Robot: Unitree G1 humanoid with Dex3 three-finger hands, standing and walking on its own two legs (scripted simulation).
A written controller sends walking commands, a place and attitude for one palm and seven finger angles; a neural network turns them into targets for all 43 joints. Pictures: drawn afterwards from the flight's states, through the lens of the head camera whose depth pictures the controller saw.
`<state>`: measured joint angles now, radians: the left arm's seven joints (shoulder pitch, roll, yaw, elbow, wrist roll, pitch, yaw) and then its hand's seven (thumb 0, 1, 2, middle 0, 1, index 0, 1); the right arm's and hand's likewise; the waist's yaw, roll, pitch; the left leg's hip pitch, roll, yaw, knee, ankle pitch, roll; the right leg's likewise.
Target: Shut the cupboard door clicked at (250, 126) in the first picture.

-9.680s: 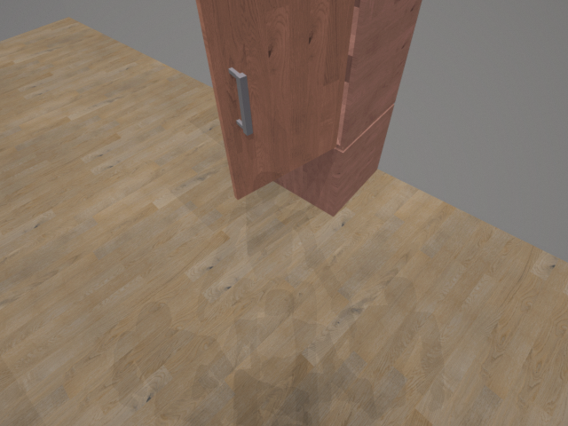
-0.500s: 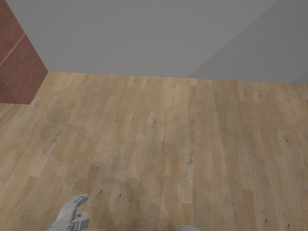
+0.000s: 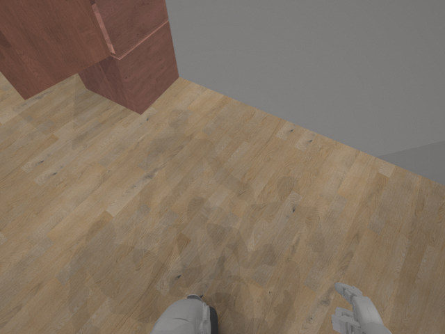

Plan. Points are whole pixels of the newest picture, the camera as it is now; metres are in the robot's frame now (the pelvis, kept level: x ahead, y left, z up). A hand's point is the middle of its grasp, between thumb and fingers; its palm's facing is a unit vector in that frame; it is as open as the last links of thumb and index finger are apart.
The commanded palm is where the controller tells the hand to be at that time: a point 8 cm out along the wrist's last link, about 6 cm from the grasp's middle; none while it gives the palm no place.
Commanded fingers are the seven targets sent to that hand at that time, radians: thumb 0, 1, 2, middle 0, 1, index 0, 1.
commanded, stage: walk to a spot facing it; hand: left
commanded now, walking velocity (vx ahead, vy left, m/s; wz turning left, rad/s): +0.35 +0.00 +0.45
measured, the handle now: out of the picture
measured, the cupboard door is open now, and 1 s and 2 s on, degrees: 76 76 76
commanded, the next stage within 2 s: turn to face it in 0.94 s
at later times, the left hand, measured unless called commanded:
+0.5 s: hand (159, 196) +0.41 +0.21 -0.16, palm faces +0.06 -0.99 -0.14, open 7.4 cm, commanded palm none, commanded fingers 0.00 0.90 0.90 -0.20 -0.30 -0.20 -0.30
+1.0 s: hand (134, 223) +0.34 +0.26 -0.18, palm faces +0.46 -0.87 -0.18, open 7.3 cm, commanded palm none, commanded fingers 0.00 0.90 0.90 -0.20 -0.30 -0.20 -0.30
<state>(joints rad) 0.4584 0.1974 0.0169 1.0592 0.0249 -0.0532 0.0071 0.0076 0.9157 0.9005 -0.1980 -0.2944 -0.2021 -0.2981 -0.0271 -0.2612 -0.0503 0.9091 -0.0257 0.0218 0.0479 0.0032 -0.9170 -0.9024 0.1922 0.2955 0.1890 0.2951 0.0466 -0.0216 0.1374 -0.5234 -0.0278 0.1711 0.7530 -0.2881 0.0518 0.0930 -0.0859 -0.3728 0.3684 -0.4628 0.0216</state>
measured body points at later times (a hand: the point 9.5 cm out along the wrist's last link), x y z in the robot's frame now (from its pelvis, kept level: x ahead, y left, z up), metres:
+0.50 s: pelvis +0.26 +0.02 +0.00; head +0.31 +0.05 +0.44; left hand +0.40 +0.26 -0.14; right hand +0.20 -0.21 -0.14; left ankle +0.07 +0.05 -0.72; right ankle +0.39 -0.06 -0.71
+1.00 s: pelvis +0.47 +0.12 -0.01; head +0.51 +0.17 +0.44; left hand +0.32 +0.31 -0.17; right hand +0.70 -0.05 -0.13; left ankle +0.52 +0.22 -0.73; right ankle +0.39 -0.05 -0.72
